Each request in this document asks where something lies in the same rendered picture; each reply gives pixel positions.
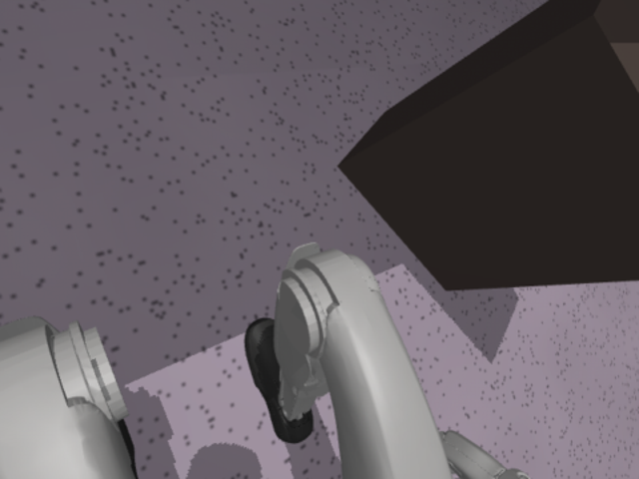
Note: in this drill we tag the left robot foot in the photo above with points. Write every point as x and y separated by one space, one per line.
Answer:
129 444

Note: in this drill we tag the right robot hand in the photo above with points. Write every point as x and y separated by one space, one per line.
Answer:
467 460

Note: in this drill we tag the right robot foot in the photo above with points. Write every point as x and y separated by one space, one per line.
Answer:
265 370

